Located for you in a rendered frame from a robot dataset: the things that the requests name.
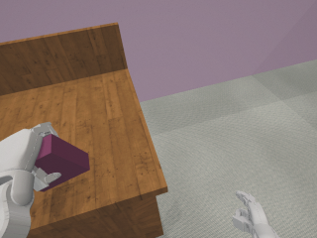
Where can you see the right robot hand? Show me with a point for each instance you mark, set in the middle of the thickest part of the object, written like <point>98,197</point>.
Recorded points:
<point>246,219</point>

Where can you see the left robot hand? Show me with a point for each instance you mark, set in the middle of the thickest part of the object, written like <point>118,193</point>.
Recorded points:
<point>20,151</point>

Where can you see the left robot forearm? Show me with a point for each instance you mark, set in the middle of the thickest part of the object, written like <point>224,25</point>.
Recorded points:
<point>16,199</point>

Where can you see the table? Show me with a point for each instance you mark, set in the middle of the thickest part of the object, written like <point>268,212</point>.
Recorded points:
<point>79,81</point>

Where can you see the right robot forearm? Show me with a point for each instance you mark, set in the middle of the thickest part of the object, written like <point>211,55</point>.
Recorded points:
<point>262,230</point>

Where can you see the sponge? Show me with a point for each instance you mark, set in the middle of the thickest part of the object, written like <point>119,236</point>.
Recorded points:
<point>58,156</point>

